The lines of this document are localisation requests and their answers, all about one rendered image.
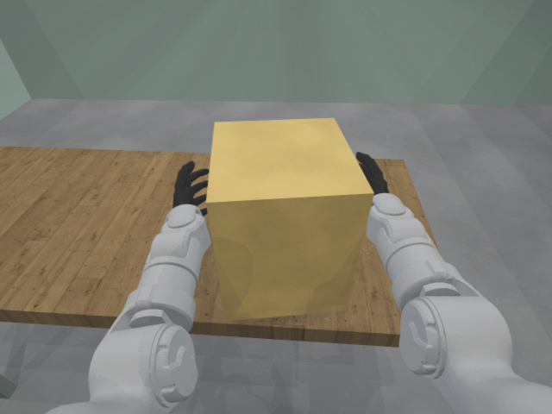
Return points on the left robot hand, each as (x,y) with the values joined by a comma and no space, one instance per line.
(184,192)

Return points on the table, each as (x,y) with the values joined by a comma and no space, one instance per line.
(76,229)

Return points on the right robot forearm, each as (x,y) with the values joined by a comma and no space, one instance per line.
(410,257)

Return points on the left robot forearm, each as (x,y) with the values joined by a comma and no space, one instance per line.
(170,276)

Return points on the left robot upper arm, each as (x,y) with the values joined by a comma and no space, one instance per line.
(146,370)

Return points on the carton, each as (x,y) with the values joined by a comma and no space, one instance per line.
(288,206)

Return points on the right robot hand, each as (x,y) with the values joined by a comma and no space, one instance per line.
(373,173)

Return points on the right robot upper arm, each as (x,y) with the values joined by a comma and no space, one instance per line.
(463,348)

